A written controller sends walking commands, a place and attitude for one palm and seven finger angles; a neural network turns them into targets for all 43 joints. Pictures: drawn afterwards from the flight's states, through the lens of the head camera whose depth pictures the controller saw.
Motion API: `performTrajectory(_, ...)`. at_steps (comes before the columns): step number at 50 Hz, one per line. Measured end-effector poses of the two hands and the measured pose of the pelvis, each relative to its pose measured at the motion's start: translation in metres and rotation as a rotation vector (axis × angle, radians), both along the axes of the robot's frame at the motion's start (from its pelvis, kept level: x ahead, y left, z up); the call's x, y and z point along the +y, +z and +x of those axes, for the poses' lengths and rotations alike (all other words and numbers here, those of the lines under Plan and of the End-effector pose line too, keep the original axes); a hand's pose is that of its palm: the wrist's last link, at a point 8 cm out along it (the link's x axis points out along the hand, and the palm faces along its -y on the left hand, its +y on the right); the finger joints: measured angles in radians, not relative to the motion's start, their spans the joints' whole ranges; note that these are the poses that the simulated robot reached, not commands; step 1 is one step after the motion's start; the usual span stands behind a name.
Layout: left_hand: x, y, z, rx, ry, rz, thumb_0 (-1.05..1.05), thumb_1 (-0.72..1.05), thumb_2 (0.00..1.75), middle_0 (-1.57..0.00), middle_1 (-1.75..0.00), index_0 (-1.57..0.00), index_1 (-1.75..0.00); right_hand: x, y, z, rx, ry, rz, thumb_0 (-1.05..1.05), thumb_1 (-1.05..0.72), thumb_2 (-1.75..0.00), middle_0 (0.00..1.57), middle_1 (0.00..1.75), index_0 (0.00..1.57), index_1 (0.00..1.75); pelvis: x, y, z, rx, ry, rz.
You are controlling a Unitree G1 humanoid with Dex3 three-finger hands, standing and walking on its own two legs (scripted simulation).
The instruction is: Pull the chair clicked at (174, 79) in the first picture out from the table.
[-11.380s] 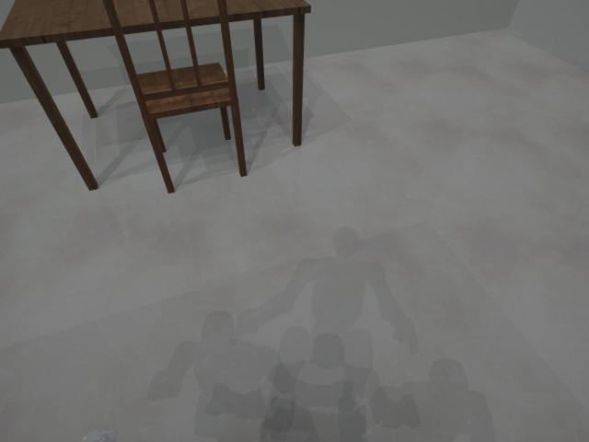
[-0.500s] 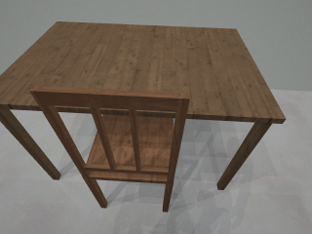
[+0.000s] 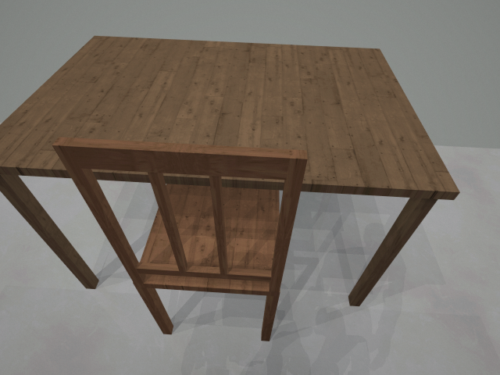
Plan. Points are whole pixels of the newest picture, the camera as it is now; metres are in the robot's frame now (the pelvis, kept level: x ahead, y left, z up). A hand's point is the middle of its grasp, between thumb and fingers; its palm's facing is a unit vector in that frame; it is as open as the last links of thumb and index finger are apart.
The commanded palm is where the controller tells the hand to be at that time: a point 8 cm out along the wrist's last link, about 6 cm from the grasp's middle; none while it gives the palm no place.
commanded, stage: look again from close up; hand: left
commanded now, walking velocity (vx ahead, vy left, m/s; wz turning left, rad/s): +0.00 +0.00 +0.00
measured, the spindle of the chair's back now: (171, 228) +0.42 +0.20 -0.07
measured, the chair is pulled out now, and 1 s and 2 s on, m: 0.00 0.00 0.00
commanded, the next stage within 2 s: none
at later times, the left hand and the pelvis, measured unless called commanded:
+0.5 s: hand out of the picture -0.03 +0.16 -0.17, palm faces +0.02 -0.99 -0.16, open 7.4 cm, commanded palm none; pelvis +0.00 +0.00 +0.00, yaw +0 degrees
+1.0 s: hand out of the picture -0.03 +0.15 -0.17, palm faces +0.03 -0.99 -0.16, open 7.4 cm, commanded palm none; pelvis +0.00 +0.00 +0.00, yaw +1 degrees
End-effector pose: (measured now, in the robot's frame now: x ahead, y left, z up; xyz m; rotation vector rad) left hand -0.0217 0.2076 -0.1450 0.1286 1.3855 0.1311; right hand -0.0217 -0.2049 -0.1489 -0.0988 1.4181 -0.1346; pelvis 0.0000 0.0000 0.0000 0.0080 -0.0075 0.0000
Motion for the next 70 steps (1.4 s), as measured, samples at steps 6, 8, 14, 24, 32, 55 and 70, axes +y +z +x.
performTrajectory(6, 0.000, 0.000, -0.002, 0.005, 0.000, -0.001, 0.00, 0.91, 0.90, -0.20, -0.30, -0.19, -0.30, 0.002, 0.000, -0.003, 0.004, -0.002, 0.004, 0.00, -0.91, -0.90, 0.20, 0.30, 0.19, 0.30, 0.001, 0.000, -0.001, 0.002, 0.000, 0.000)
performTrajectory(8, 0.000, 0.000, -0.003, 0.007, 0.001, -0.002, 0.00, 0.91, 0.90, -0.20, -0.30, -0.19, -0.30, 0.003, 0.000, -0.003, 0.006, -0.002, 0.005, 0.00, -0.91, -0.90, 0.20, 0.30, 0.19, 0.30, 0.001, 0.000, -0.001, 0.002, 0.001, 0.000)
performTrajectory(14, -0.001, 0.000, -0.006, 0.012, 0.004, -0.005, 0.00, 0.91, 0.90, -0.20, -0.30, -0.19, -0.30, 0.004, 0.000, -0.005, 0.010, -0.002, 0.008, 0.00, -0.91, -0.90, 0.20, 0.30, 0.19, 0.30, 0.001, 0.000, -0.002, 0.004, 0.003, -0.001)
performTrajectory(24, -0.002, -0.001, -0.008, 0.017, 0.010, -0.008, 0.00, 0.91, 0.90, -0.20, -0.30, -0.19, -0.30, 0.006, 0.000, -0.006, 0.013, 0.000, 0.009, 0.00, -0.91, -0.90, 0.20, 0.30, 0.19, 0.30, 0.001, 0.000, -0.002, 0.006, 0.007, -0.001)
performTrajectory(32, -0.003, -0.001, -0.008, 0.012, 0.015, -0.008, 0.00, 0.91, 0.90, -0.20, -0.30, -0.19, -0.30, 0.006, 0.000, -0.005, 0.011, 0.002, 0.009, 0.00, -0.91, -0.90, 0.20, 0.30, 0.19, 0.30, 0.001, 0.000, -0.001, 0.005, 0.010, 0.000)
performTrajectory(55, -0.007, -0.001, -0.012, 0.022, 0.016, -0.011, 0.00, 0.91, 0.90, -0.20, -0.30, -0.19, -0.30, 0.003, 0.000, -0.007, 0.015, 0.003, 0.010, 0.00, -0.91, -0.90, 0.20, 0.30, 0.19, 0.30, -0.002, 0.000, -0.003, 0.005, 0.011, -0.001)
performTrajectory(70, -0.008, -0.001, -0.012, 0.013, 0.016, -0.008, 0.00, 0.91, 0.90, -0.20, -0.30, -0.19, -0.30, 0.003, -0.001, -0.008, 0.012, 0.002, 0.013, 0.00, -0.91, -0.90, 0.20, 0.30, 0.19, 0.30, -0.003, 0.000, -0.003, 0.003, 0.011, -0.001)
